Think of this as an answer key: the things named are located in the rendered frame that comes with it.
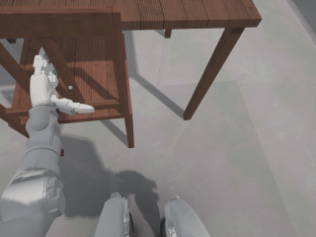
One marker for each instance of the chair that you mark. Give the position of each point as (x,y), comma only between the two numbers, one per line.
(85,45)

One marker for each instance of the robot left shin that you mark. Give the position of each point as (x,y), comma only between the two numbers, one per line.
(125,226)

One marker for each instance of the robot right thigh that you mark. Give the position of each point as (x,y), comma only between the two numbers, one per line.
(180,216)

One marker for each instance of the table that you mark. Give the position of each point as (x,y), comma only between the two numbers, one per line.
(142,15)

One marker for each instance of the robot left forearm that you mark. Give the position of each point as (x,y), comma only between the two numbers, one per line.
(42,155)

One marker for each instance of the left robot upper arm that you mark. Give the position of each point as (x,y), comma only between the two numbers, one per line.
(28,208)

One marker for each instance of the robot left hand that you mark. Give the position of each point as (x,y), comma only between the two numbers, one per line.
(42,85)

